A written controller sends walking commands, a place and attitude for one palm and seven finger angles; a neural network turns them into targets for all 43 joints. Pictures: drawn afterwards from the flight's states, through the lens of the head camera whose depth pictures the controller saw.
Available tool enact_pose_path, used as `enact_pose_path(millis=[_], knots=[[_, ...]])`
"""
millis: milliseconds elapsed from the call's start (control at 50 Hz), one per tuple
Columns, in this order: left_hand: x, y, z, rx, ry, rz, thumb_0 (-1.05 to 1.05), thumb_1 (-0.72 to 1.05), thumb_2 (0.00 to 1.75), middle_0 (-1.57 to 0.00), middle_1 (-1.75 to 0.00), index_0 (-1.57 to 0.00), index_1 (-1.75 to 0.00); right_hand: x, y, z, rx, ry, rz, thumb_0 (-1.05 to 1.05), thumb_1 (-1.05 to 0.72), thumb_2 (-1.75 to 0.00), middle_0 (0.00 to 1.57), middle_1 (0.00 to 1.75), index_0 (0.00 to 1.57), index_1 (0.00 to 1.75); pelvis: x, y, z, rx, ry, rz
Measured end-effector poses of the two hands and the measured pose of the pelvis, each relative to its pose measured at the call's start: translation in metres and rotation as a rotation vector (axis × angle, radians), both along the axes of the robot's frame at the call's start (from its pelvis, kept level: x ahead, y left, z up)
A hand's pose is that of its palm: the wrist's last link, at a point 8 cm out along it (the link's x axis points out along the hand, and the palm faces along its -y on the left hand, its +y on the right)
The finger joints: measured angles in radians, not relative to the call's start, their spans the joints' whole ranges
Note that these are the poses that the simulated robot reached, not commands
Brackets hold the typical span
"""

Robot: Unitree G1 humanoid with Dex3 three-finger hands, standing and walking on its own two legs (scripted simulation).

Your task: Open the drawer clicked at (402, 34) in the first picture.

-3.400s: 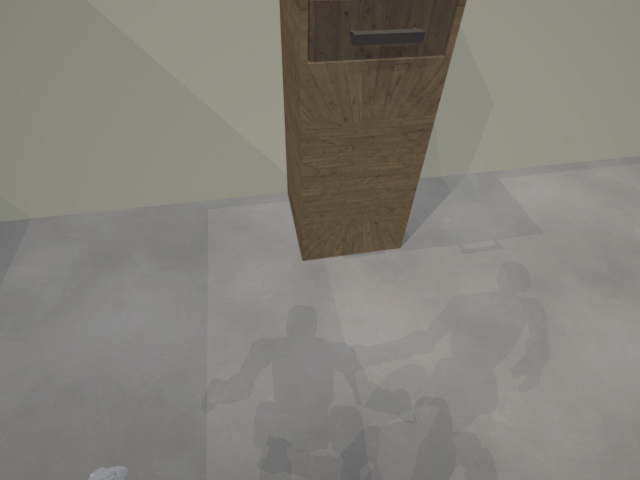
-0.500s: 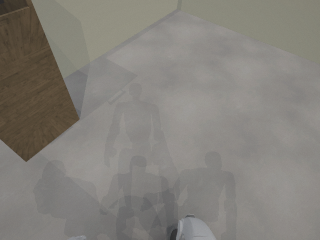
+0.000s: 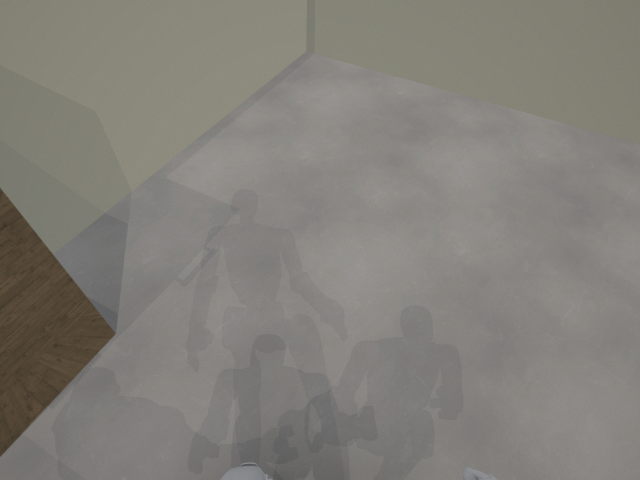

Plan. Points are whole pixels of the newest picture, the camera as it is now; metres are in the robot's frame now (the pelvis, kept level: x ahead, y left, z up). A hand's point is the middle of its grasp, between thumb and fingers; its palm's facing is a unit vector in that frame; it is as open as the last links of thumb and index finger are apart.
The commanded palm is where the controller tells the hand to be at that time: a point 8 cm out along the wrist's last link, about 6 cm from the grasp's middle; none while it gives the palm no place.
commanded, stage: walk to a spot facing it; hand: left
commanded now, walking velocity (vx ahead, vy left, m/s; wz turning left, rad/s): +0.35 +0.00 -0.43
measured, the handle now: out of the picture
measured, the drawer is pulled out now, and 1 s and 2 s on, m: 0.00 0.00 0.00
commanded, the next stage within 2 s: turn to face it in 0.46 s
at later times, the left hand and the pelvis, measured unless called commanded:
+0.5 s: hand (263, 335) +0.37 +0.13 -0.17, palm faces -0.31 -0.94 -0.16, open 7.3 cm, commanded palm none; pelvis +0.22 -0.01 -0.01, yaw -17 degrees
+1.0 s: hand (292, 283) +0.49 +0.10 -0.18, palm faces -0.14 -0.98 -0.12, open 7.3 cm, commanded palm none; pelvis +0.36 -0.04 -0.01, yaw -10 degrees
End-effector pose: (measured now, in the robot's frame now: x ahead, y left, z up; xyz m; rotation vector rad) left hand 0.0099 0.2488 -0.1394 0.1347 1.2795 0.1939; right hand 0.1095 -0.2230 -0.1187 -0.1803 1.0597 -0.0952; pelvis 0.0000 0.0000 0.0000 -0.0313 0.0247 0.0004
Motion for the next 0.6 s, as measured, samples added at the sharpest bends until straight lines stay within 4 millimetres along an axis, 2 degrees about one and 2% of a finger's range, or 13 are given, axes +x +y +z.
enact_pose_path(millis=[60, 120, 180, 280, 380, 480, 540, 600], knots=[[0.014, 0.015, -0.014, -0.018, 0.053, 0.015, 0.00, 0.91, 0.90, -0.20, -0.30, -0.20, -0.30, 0.038, 0.016, 0.000, -0.022, -0.032, 0.006, 0.00, -0.91, -0.90, 0.20, 0.30, 0.20, 0.30, 0.032, 0.016, -0.008, 0.018, -0.006, -0.033], [0.040, 0.023, -0.014, -0.032, 0.110, -0.033, 0.00, 0.91, 0.90, -0.20, -0.30, -0.20, -0.30, 0.050, 0.023, 0.007, -0.028, -0.053, -0.048, 0.00, -0.91, -0.90, 0.20, 0.30, 0.20, 0.30, 0.058, 0.026, -0.003, 0.018, -0.022, -0.084], [0.082, 0.026, -0.007, -0.045, 0.110, -0.085, 0.00, 0.91, 0.90, -0.20, -0.30, -0.20, -0.30, 0.041, 0.026, 0.011, -0.032, -0.006, -0.128, 0.00, -0.91, -0.90, 0.20, 0.30, 0.20, 0.30, 0.083, 0.031, 0.006, 0.009, -0.030, -0.117], [0.169, 0.018, 0.000, -0.061, 0.041, -0.159, 0.00, 0.91, 0.90, -0.20, -0.29, -0.20, -0.30, 0.012, 0.010, 0.014, -0.076, 0.131, -0.272, -0.02, -0.95, -0.90, 0.20, 0.30, 0.20, 0.30, 0.124, 0.031, 0.013, 0.011, -0.023, -0.175], [0.259, -0.010, 0.002, -0.074, -0.014, -0.251, 0.00, 0.91, 0.90, -0.20, -0.29, -0.20, -0.30, -0.018, 0.009, 0.006, -0.052, 0.305, -0.375, -0.01, -0.94, -0.90, 0.20, 0.30, 0.20, 0.30, 0.167, 0.020, 0.010, 0.019, -0.015, -0.229], [0.354, -0.056, -0.002, -0.063, -0.059, -0.384, 0.00, 0.91, 0.90, -0.20, -0.29, -0.20, -0.30, -0.030, 0.013, -0.011, 0.021, 0.444, -0.488, 0.00, -0.92, -0.90, 0.20, 0.30, 0.20, 0.30, 0.214, -0.005, -0.003, 0.021, -0.012, -0.290], [0.406, -0.084, -0.011, -0.039, -0.118, -0.445, 0.00, 0.91, 0.90, -0.20, -0.29, -0.20, -0.30, -0.024, 0.006, -0.029, 0.075, 0.508, -0.539, 0.00, -0.91, -0.90, 0.20, 0.30, 0.20, 0.30, 0.244, -0.031, -0.020, 0.034, -0.022, -0.321], [0.436, -0.102, -0.010, -0.017, -0.150, -0.463, 0.00, 0.91, 0.90, -0.20, -0.30, -0.20, -0.30, 0.006, -0.011, -0.039, 0.087, 0.492, -0.563, 0.00, -0.91, -0.90, 0.20, 0.30, 0.20, 0.30, 0.261, -0.044, -0.023, 0.029, -0.036, -0.350]])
